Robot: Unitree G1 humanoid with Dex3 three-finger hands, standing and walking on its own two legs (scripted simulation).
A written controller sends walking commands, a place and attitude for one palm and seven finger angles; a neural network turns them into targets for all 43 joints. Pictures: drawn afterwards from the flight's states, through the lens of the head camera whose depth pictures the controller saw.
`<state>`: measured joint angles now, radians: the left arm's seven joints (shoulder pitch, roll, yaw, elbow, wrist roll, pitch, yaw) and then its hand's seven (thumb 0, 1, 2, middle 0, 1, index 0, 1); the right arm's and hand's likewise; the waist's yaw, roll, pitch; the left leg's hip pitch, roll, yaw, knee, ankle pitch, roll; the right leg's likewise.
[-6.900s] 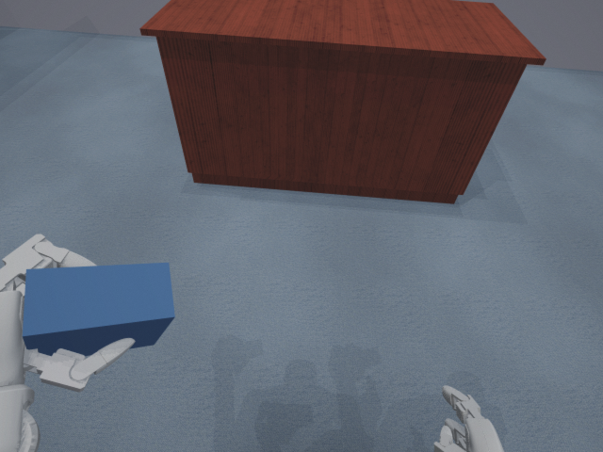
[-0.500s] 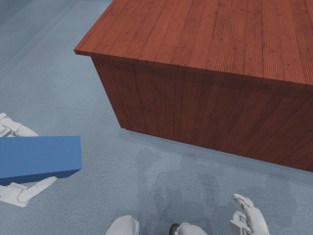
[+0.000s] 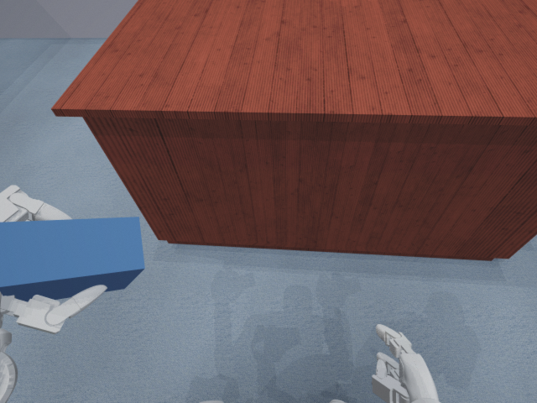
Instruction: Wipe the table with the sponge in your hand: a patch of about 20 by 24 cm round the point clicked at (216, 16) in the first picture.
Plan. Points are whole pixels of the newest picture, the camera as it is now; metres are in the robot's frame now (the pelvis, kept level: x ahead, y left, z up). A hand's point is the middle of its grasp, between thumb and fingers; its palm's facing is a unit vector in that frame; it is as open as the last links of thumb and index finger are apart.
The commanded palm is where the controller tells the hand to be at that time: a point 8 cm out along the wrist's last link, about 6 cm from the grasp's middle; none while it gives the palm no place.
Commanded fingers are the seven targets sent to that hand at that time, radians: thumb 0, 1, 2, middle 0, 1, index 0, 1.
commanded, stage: turn to face it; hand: left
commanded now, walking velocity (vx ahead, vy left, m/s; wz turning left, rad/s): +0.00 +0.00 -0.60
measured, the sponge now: (93, 259) +0.22 +0.23 +0.16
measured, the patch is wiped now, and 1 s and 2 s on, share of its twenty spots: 0.00 0.00 0.00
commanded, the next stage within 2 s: take the last steps up to it in 0.58 s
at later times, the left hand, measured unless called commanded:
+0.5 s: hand (142, 266) +0.21 +0.16 +0.18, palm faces +0.16 -0.87 -0.46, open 10.1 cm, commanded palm +0.17 +0.21 +0.20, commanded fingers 0.00 0.10 1.30 -1.20 -1.60 -1.20 -1.60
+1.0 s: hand (186, 303) +0.18 +0.10 +0.19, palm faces +0.08 -0.84 -0.53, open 10.1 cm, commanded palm +0.14 +0.16 +0.20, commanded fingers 0.00 0.10 1.30 -1.20 -1.60 -1.20 -1.60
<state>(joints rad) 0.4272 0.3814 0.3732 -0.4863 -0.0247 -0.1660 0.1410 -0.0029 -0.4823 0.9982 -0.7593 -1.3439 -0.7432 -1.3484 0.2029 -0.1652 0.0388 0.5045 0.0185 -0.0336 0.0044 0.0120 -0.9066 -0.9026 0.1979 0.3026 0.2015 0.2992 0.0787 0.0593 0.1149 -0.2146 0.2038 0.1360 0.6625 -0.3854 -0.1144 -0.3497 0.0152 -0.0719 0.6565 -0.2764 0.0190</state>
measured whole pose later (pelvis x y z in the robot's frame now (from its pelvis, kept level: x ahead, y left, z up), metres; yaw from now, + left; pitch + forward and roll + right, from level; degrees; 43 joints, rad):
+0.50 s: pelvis -0.05 -0.03 +0.01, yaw -13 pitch +1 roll +2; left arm 0.50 0.40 0.37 -0.55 -0.03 -0.18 0.14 0.00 -0.48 1.00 -0.76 -1.34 -0.74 -1.35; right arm 0.19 -0.26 -0.03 0.53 0.01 0.05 -0.02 0.01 -0.91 -0.90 0.19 0.30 0.20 0.30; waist 0.00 -0.05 0.05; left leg -0.22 0.02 0.05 0.49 -0.28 -0.01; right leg -0.45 0.15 0.09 0.54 -0.18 -0.04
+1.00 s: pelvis -0.10 -0.06 +0.03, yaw -18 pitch +2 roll +3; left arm 0.57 0.42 0.38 -0.51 -0.01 -0.23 0.15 0.00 -0.48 1.00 -0.76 -1.35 -0.74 -1.35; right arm 0.23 -0.25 -0.02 0.63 0.00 -0.02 -0.05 0.02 -0.91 -0.90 0.20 0.30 0.20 0.30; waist -0.03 -0.03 0.03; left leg -0.35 0.02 0.09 0.73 -0.42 -0.01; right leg -0.31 0.00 -0.05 0.42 -0.15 -0.08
